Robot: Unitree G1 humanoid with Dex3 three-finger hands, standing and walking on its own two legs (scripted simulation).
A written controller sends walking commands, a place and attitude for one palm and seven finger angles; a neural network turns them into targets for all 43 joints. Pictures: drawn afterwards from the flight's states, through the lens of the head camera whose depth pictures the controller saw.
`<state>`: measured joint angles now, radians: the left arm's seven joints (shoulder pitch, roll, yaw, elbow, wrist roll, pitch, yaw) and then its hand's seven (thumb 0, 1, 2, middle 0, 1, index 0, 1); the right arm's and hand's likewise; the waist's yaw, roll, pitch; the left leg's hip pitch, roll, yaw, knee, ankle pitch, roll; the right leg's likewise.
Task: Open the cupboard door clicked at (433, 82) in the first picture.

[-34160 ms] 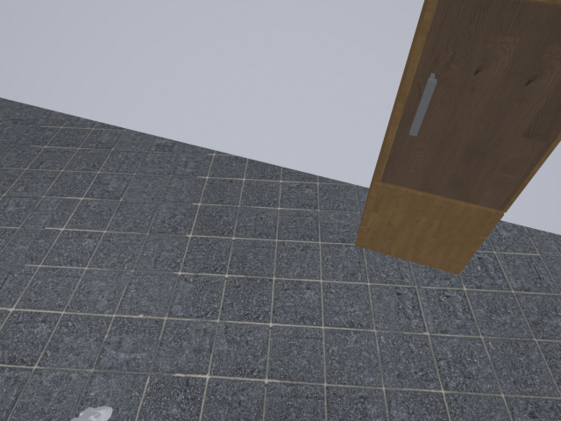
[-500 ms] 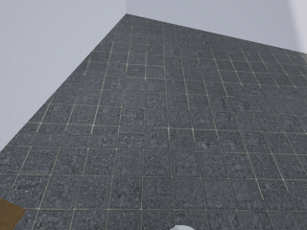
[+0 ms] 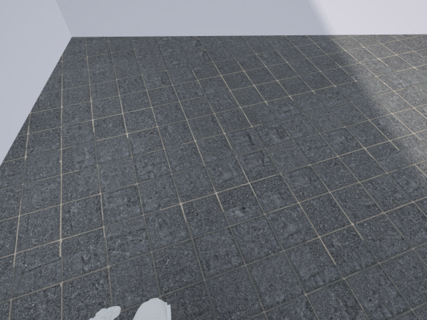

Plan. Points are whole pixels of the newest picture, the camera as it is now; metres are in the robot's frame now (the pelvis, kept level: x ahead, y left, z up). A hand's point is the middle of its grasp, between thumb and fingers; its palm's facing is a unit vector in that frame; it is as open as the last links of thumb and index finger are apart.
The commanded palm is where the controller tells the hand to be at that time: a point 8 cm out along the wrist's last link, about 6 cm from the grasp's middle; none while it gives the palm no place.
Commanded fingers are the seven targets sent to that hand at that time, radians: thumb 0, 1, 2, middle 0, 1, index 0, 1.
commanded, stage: walk to a spot facing it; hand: left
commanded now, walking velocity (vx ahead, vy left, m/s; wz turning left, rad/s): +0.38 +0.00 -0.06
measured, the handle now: out of the picture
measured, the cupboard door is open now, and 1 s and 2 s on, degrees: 42 42 42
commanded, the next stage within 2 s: turn to face it in 0.56 s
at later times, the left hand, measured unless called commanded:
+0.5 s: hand (127, 259) +0.27 +0.21 -0.17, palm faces -0.02 -0.99 -0.16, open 7.4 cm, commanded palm none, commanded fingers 0.00 0.90 0.90 -0.20 -0.30 -0.20 -0.30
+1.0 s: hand (166, 181) +0.50 +0.14 -0.19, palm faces +0.02 -0.99 -0.17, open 7.2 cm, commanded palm none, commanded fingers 0.00 0.90 0.90 -0.20 -0.30 -0.20 -0.30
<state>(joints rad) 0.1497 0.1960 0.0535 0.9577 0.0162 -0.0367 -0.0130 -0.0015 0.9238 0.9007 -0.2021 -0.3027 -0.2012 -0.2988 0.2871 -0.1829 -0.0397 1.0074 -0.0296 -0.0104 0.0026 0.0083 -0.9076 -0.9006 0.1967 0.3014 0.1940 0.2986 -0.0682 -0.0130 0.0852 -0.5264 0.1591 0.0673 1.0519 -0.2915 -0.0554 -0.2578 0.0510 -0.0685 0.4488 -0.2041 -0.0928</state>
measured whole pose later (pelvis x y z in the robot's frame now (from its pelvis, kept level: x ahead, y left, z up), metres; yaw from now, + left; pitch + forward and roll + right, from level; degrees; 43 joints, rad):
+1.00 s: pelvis +0.42 -0.04 -0.01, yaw +0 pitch +0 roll -2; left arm 0.18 0.18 0.05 1.00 0.02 -0.02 0.01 0.00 0.94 0.90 -0.20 -0.30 -0.20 -0.30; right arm 0.26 -0.17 -0.03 1.02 -0.03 0.00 0.01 0.01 -0.93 -0.90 0.20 0.30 0.19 0.30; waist -0.03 -0.02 0.05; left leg -0.39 0.08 0.12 0.60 -0.16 0.00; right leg -0.20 -0.05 -0.24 0.59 -0.37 -0.01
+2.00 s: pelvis +0.53 -0.15 -0.02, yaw +36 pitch +1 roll +1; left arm 0.16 0.23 0.05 0.83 0.03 0.01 0.01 0.00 0.91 0.90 -0.20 -0.30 -0.20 -0.30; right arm 0.15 -0.25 -0.07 0.91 -0.02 0.08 0.02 0.01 -0.90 -0.90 0.20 0.30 0.20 0.30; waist -0.01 0.03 0.10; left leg -0.45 -0.01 -0.07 0.88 -0.47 -0.03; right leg -0.34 -0.07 -0.06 0.66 -0.33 0.01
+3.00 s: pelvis +0.58 -0.16 -0.02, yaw +73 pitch +1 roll +1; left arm 0.22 0.26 0.06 0.91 0.02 0.06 0.01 0.01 0.91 0.90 -0.21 -0.30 -0.20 -0.30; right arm 0.09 -0.23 -0.05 0.87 -0.02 0.03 0.02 0.00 -0.91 -0.90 0.20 0.30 0.20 0.30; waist 0.01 -0.07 0.12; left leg -0.34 -0.01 0.06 0.64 -0.31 0.04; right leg -0.38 -0.12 -0.10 0.99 -0.55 0.07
